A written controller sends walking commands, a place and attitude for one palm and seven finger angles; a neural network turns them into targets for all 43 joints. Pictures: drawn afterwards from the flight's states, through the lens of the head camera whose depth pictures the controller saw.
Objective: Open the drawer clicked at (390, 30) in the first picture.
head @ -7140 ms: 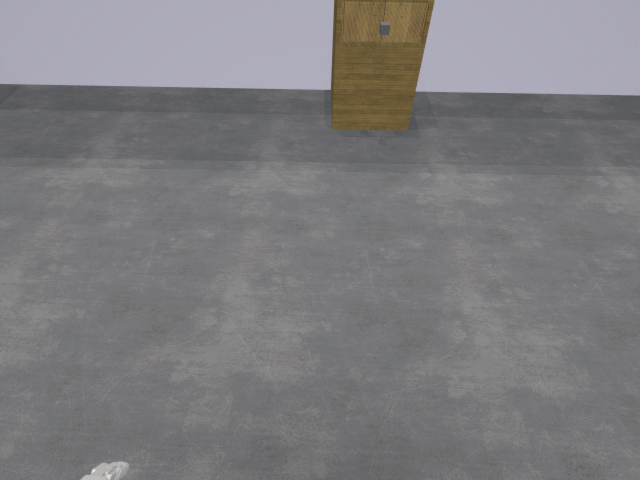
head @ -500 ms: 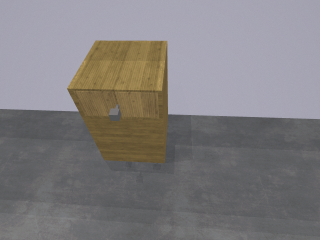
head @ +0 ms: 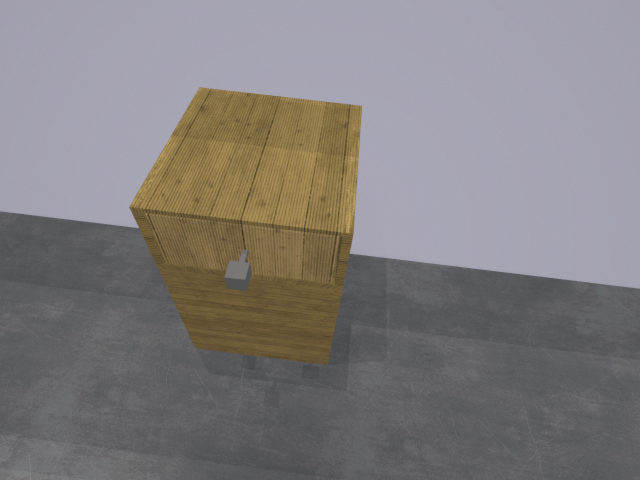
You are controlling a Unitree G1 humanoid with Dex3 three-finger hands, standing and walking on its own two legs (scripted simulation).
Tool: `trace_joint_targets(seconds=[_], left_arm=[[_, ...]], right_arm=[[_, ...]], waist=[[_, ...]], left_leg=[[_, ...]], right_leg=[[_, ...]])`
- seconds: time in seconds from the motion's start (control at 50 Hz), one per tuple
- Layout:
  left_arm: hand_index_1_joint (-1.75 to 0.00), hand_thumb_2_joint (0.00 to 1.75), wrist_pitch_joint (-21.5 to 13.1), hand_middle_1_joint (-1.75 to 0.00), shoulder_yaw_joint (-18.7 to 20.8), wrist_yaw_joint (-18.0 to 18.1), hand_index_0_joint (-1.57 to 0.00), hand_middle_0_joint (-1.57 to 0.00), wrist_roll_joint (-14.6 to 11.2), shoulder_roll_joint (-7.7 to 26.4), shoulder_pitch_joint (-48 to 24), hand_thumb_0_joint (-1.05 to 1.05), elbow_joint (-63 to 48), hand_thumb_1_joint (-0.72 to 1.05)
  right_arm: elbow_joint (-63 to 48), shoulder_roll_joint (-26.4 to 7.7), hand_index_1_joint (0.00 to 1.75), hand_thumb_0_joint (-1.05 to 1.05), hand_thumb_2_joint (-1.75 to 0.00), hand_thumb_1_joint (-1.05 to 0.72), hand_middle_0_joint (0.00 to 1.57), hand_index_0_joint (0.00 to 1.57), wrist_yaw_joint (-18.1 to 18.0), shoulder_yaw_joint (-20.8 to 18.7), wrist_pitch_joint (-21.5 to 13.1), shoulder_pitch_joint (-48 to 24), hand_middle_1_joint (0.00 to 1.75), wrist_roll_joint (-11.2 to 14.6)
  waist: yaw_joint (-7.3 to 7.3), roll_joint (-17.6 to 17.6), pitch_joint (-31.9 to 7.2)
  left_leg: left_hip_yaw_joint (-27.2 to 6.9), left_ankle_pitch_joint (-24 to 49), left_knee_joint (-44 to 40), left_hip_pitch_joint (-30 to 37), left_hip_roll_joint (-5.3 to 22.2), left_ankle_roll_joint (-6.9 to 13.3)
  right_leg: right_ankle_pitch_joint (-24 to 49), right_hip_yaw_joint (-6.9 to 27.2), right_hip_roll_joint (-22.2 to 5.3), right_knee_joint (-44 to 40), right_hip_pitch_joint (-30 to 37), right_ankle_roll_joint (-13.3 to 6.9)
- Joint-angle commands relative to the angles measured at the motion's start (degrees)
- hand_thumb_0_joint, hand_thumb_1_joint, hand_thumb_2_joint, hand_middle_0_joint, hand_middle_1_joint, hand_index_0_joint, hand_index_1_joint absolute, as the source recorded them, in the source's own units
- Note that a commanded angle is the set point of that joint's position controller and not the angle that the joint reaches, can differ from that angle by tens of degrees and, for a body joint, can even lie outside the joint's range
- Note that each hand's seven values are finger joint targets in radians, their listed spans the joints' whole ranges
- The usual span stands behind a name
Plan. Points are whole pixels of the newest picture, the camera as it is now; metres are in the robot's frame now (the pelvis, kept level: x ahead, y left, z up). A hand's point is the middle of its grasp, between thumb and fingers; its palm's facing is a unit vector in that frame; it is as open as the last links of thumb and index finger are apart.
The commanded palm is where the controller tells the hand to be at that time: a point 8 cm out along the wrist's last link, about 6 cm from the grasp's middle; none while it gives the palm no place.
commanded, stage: come to a stop and stand still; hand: left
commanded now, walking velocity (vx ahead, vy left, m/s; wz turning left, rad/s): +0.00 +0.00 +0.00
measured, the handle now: (240, 267) +0.52 +0.20 -0.19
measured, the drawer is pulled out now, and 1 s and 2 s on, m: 0.00 0.00 0.00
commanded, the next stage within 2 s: look again from close up in 0.98 s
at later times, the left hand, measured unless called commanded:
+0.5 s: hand (198, 474) +0.15 +0.18 -0.17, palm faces +0.02 -0.97 -0.24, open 7.4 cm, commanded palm none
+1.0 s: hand out of the picture +0.04 +0.24 -0.16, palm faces +0.00 -0.97 -0.26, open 7.4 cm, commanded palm none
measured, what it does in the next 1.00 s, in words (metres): steps on the spot: right foot, then left foot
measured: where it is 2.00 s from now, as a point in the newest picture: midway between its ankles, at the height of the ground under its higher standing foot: outside the picture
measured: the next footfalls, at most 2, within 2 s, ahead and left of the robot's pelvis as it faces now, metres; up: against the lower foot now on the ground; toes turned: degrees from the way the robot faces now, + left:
right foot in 0.22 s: +0.13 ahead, -0.11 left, +0.00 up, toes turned -3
left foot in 0.58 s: +0.05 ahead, +0.13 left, +0.00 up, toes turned +1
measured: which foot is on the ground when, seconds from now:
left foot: down 0.00-0.30, up 0.32-0.56, down 0.58-1.00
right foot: up 0.00-0.20, down 0.22-1.00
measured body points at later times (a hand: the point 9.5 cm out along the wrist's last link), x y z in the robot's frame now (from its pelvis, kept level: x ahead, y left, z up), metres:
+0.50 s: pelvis +0.06 +0.00 +0.00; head +0.11 -0.01 +0.45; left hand +0.14 +0.23 -0.15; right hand +0.10 -0.24 -0.16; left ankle +0.01 +0.12 -0.70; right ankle +0.10 -0.12 -0.73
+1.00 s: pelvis +0.04 +0.05 +0.00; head +0.04 +0.03 +0.45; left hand +0.05 +0.29 -0.14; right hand +0.08 -0.19 -0.15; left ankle +0.02 +0.13 -0.73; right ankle +0.09 -0.11 -0.73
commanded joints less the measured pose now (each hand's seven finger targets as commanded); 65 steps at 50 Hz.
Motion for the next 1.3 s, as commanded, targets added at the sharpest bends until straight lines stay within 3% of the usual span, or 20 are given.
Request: trace_joint_targets(seconds=[0.0,0.08,0.16,0.2,0.22,0.26,0.28,0.32,0.36,0.48,0.5,0.52,0.56,0.6,0.62,0.66,0.72,0.8,0.94,1.28], left_arm=[[-0.3,0.9,-0.88,-0.3,0.02,-0.21,-0.2,-0.2,0.1,0.79,2.41,0.0,-3.52,0.9],[-0.3,0.9,0.13,-0.3,-1.16,0.99,-0.2,-0.2,-0.55,-0.33,1.26,0.0,-3.53,0.9],[-0.3,0.9,0.7,-0.3,-0.71,1.46,-0.2,-0.2,-0.4,3.44,-0.54,0.0,-4.34,0.9],[-0.3,0.9,0.46,-0.3,-0.01,1.7,-0.2,-0.2,-0.12,7.17,-0.62,0.0,-5.01,0.9],[-0.3,0.9,0.44,-0.3,0.28,1.73,-0.2,-0.2,-0.02,8.88,-1.2,0.0,-5.47,0.9],[-0.3,0.9,-0.01,-0.3,1.11,2.12,-0.2,-0.2,-0.37,11.51,-1.13,0.0,-5.67,0.9],[-0.3,0.9,0.16,-0.3,1.16,2.35,-0.2,-0.2,-0.32,11.63,-1.54,0.0,-6.06,0.9],[-0.3,0.9,0.64,-0.3,1.6,2.7,-0.2,-0.2,0.0,11.14,-4.9,0.0,-7.53,0.9],[-0.3,0.9,1.08,-0.3,1.84,2.91,-0.2,-0.2,0.17,10.77,-8.55,0.0,-9.48,0.9],[-0.3,0.9,1.42,-0.3,2.31,2.47,-0.2,-0.2,0.37,11.26,-9.6,0.0,-10.05,0.9],[-0.3,0.9,0.05,-0.3,1.51,4.94,-0.2,-0.2,-0.11,12.83,-6.68,0.0,-10.94,0.9],[-0.3,0.9,0.35,-0.3,1.23,4.48,-0.2,-0.2,-0.68,12.4,-5.61,0.0,-12.84,0.9],[-0.3,0.9,1.24,-0.3,-0.03,3.32,-0.2,-0.2,-1.0,7.44,-6.8,0.0,-13.67,0.9],[-0.3,0.9,2.77,-0.3,-0.79,2.31,-0.2,-0.2,-0.19,6.61,-8.4,0.0,-14.05,0.9],[-0.3,0.9,2.94,-0.3,-1.03,1.9,-0.2,-0.2,-0.16,6.46,-7.63,0.0,-13.96,0.9],[-0.3,0.9,2.36,-0.3,-1.39,1.26,-0.2,-0.2,-0.25,6.13,-5.0,0.0,-13.25,0.9],[-0.3,0.9,0.97,-0.3,-1.84,1.09,-0.2,-0.2,-0.53,7.26,-3.1,0.0,-12.72,0.9],[-0.3,0.9,0.65,-0.3,-2.13,1.15,-0.2,-0.2,-0.37,7.19,-3.42,0.0,-12.09,0.9],[-0.3,0.9,0.11,-0.3,-2.5,1.24,-0.2,-0.2,-0.33,6.91,-1.2,0.0,-9.29,0.9],[-0.3,0.9,-1.29,-0.3,-2.84,1.83,-0.2,-0.2,-0.94,4.46,0.34,0.0,-2.46,0.9]], right_arm=[[0.17,-6.4,0.3,0.0,-0.9,-0.9,0.2,0.2,-0.37,-0.67,-0.84,6.3,0.3,-0.24],[1.05,-6.53,0.3,0.0,-0.9,-0.9,0.2,0.2,-1.01,0.14,-0.28,4.57,0.3,-0.21],[2.62,-7.52,0.3,0.0,-0.9,-0.9,0.2,0.2,-1.23,-0.72,1.61,4.4,0.3,0.15],[2.55,-6.62,0.3,0.0,-0.9,-0.9,0.2,0.2,-1.13,-1.24,2.41,5.13,0.3,0.42],[2.22,-6.02,0.3,0.0,-0.9,-0.9,0.2,0.2,-0.86,-1.61,2.85,6.48,0.3,0.56],[2.45,-4.29,0.3,0.0,-0.9,-0.9,0.2,0.2,-0.72,-1.69,4.21,8.57,0.3,0.77],[1.61,-4.9,0.3,0.0,-0.9,-0.9,0.2,0.2,-0.83,-1.97,4.72,6.63,0.3,0.77],[0.79,-4.96,0.3,0.0,-0.9,-0.9,0.2,0.2,-0.94,-2.24,5.22,4.45,0.3,0.97],[0.68,-4.61,0.3,0.0,-0.9,-0.9,0.2,0.2,-0.63,-2.13,5.51,4.56,0.3,0.94],[0.53,-3.76,0.3,0.0,-0.9,-0.9,0.2,0.2,-0.12,-1.43,4.67,7.7,0.3,0.6],[-3.91,-8.2,0.3,0.0,-0.9,-0.9,0.2,0.2,-0.31,-2.41,2.8,7.46,0.3,1.15],[-5.68,-6.31,0.3,0.0,-0.9,-0.9,0.2,0.2,-0.29,-2.04,2.64,7.02,0.3,0.75],[-7.76,-9.96,0.3,0.0,-0.9,-0.9,0.2,0.2,0.07,-1.47,2.9,5.89,0.3,-0.47],[-10.08,-10.72,0.3,0.0,-0.9,-0.9,0.2,0.2,-0.09,-1.01,3.2,3.16,0.3,-0.55],[-10.54,-10.76,0.3,0.0,-0.9,-0.9,0.2,0.2,-0.24,-0.73,3.14,2.35,0.3,-0.54],[-10.77,-10.73,0.3,0.0,-0.9,-0.9,0.2,0.2,-0.2,-0.24,2.93,2.09,0.3,-0.57],[-10.29,-10.03,0.3,0.0,-0.9,-0.9,0.2,0.2,-0.07,0.39,2.18,4.27,0.3,-0.08],[-8.47,-10.38,0.3,0.0,-0.9,-0.9,0.2,0.2,0.21,0.28,2.23,6.61,0.3,-0.09],[-4.85,-9.74,0.3,0.0,-0.9,-0.9,0.2,0.2,0.26,1.21,1.73,8.0,0.3,-0.02],[4.71,-5.85,0.3,0.0,-0.9,-0.9,0.2,0.2,-0.55,2.62,0.99,13.26,0.3,0.29]], waist=[[-0.89,7.3,-3.3],[-0.06,6.29,-4.17],[-0.1,8.36,-2.15],[-0.22,4.04,-2.01],[-1.06,2.18,-2.58],[-1.11,-9.77,-8.28],[0.35,-10.97,-9.2],[0.1,-7.16,-8.46],[-0.82,-4.96,-7.92],[-1.73,-7.92,-9.4],[-3.55,-1.44,-21.03],[-2.31,1.79,-21.25],[-1.71,13.32,-11.04],[-1.74,16.23,1.89],[-1.19,14.52,5.22],[-0.3,9.65,3.75],[-1.09,5.96,-0.33],[-2.13,0.48,1.22],[-1.94,3.69,1.41],[-1.88,2.44,0.1]], left_leg=[[-11.36,13.93,-17.97,5.25,13.97,7.54],[-6.83,37.68,-12.78,6.5,13.89,6.8],[-6.72,33.21,-7.88,5.94,12.48,3.74],[-5.53,22.47,-2.95,3.03,7.94,-0.22],[-4.16,13.55,-0.01,1.09,4.8,-1.64],[-2.37,-9.82,12.24,-0.97,-0.12,-3.86],[-4.79,-20.5,20.66,-3.52,-0.94,-3.89],[-9.52,-20.65,30.96,-6.99,-1.17,-3.83],[-9.79,-18.37,29.88,-6.32,-0.58,-4.2],[-5.88,-8.86,5.1,1.32,-1.19,-4.6],[-2.84,-6.79,0.2,2.11,-1.67,-5.45],[-4.51,-2.04,-5.06,3.23,-0.72,-3.5],[-12.16,10.06,-6.43,1.45,8.26,0.05],[-16.36,7.8,-12.02,-6.63,10.62,1.95],[-16.63,4.43,-13.74,-9.3,10.72,2.46],[-14.51,2.59,-12.3,-7.53,8.95,2.53],[-12.63,-0.6,-10.47,-1.93,5.25,0.9],[-13.14,-9.4,-13.56,-1.8,4.77,0.66],[-13.0,-9.26,-16.17,-1.31,4.46,0.34],[-9.19,4.18,-12.03,3.64,4.11,-0.62]], right_leg=[[5.35,1.33,-1.88,-2.77,-5.06,1.33],[8.91,1.35,-0.65,-18.21,2.19,2.79],[16.03,-0.1,0.26,-31.05,7.97,2.67],[36.4,4.83,-2.89,-34.99,11.91,1.17],[47.67,7.92,-7.13,-33.29,12.7,-1.17],[66.3,14.77,-15.59,-35.95,16.68,-8.78],[69.46,16.19,-17.74,-37.74,17.26,-11.48],[64.23,14.72,-17.11,-38.18,16.91,-12.77],[55.84,11.42,-15.26,-39.05,14.31,-11.07],[37.99,10.04,-10.88,-38.54,13.67,-7.39],[65.51,14.13,-12.01,-27.87,25.3,-5.52],[50.67,9.66,-9.67,-25.54,22.82,-3.91],[19.27,2.09,-2.02,-25.98,10.26,-0.22],[4.61,-0.46,2.02,-24.33,4.63,0.69],[4.41,0.62,2.25,-23.07,4.09,0.45],[9.32,1.49,2.16,-25.43,5.77,0.17],[14.39,5.65,0.61,-34.12,7.76,-0.61],[12.61,6.45,0.37,-36.06,6.88,-0.28],[13.84,6.24,-0.23,-37.44,8.36,-0.18],[23.01,6.78,-2.0,-39.06,11.94,-0.88]])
